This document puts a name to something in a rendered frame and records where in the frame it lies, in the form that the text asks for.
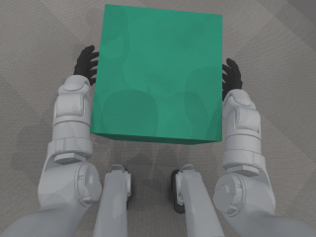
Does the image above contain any left robot hand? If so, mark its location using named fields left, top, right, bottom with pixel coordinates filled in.
left=73, top=45, right=100, bottom=86

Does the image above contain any robot left forearm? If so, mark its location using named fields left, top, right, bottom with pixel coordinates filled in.
left=38, top=75, right=93, bottom=204

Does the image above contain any right robot upper arm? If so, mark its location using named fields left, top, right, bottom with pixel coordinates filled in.
left=212, top=172, right=316, bottom=237

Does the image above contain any right robot hand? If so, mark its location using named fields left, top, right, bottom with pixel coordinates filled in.
left=222, top=58, right=243, bottom=102

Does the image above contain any robot right foot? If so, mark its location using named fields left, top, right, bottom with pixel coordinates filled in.
left=171, top=170, right=186, bottom=214

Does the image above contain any robot right forearm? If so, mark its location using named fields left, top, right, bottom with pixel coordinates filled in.
left=221, top=89, right=273, bottom=190

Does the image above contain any left robot shin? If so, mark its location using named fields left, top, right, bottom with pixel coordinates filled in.
left=104, top=165, right=127, bottom=201

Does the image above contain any left robot upper arm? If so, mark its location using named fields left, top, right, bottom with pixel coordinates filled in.
left=0, top=161, right=102, bottom=237

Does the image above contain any carton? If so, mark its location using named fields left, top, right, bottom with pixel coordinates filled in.
left=90, top=4, right=222, bottom=145

